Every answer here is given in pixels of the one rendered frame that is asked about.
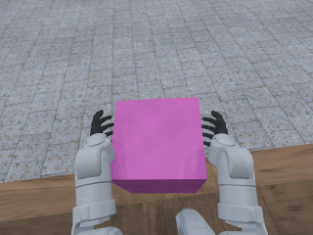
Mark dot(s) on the carton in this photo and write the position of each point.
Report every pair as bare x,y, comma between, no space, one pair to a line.
158,146

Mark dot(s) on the right robot hand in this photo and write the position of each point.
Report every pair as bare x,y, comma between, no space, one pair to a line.
220,126

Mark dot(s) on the left robot hand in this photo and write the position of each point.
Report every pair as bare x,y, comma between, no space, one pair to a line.
97,122

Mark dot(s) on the robot right forearm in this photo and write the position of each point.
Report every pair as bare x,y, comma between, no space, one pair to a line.
236,179

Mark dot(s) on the robot left forearm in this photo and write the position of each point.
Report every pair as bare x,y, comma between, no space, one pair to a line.
93,177

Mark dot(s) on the right robot thigh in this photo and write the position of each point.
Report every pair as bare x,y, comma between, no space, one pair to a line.
190,222

